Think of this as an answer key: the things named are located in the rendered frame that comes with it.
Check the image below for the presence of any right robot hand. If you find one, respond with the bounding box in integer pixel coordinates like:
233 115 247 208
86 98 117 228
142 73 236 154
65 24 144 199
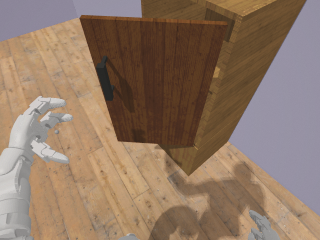
247 210 281 240

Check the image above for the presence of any robot left shin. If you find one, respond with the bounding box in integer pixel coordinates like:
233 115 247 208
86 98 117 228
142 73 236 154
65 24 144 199
126 233 137 238

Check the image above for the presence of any handle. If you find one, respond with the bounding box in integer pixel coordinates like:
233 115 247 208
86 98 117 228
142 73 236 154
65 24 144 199
96 55 115 101

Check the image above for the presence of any cupboard door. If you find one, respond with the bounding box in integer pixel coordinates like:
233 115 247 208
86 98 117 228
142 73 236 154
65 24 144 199
79 15 228 146

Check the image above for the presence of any robot left forearm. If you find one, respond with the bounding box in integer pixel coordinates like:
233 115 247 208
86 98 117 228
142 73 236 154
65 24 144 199
0 147 34 240

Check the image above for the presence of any left robot hand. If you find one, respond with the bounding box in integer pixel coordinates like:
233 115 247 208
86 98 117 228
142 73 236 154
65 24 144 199
8 96 74 164

